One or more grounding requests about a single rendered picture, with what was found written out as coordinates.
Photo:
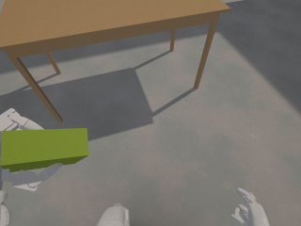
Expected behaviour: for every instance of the robot left forearm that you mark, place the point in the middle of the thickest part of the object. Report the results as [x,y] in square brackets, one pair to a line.
[5,214]

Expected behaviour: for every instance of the table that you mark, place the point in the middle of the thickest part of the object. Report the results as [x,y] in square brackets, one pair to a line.
[31,27]

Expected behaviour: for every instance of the right robot hand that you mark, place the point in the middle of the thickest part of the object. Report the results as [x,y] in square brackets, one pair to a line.
[253,215]

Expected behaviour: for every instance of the left robot hand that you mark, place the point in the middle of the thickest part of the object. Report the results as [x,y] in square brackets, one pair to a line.
[27,180]

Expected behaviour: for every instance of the robot left thigh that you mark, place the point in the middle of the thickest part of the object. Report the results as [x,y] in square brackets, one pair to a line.
[115,216]

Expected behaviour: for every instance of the sponge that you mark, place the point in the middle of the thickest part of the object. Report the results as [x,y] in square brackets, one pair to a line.
[41,148]

